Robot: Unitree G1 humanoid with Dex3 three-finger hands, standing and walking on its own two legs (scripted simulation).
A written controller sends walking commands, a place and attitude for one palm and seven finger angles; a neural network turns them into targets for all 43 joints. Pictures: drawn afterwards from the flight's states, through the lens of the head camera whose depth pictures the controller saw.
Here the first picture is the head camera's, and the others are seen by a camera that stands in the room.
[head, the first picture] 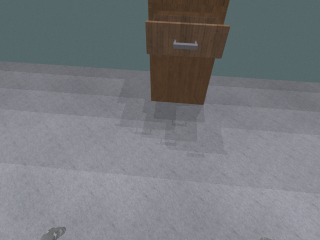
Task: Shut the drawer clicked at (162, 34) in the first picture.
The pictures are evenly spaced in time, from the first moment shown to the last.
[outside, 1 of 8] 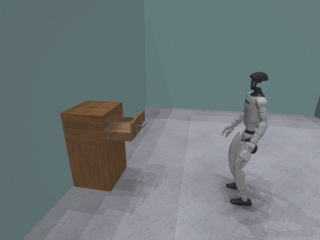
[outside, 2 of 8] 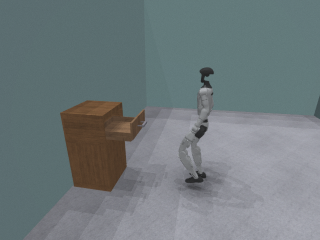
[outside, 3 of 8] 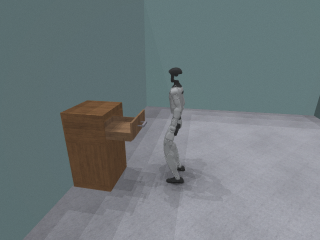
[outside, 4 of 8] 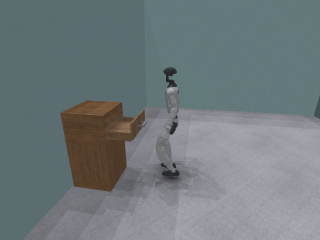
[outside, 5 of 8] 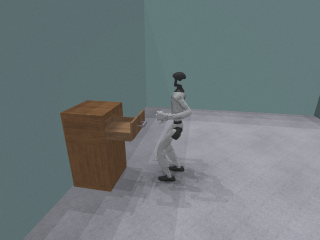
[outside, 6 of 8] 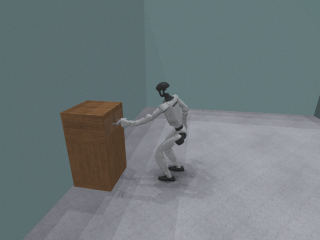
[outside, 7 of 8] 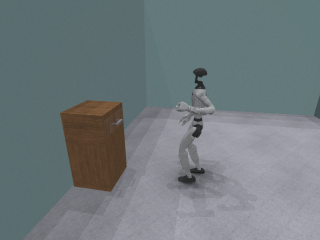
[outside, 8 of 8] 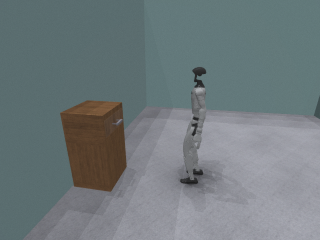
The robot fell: no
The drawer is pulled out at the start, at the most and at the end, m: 0.28 0.28 0.00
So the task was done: yes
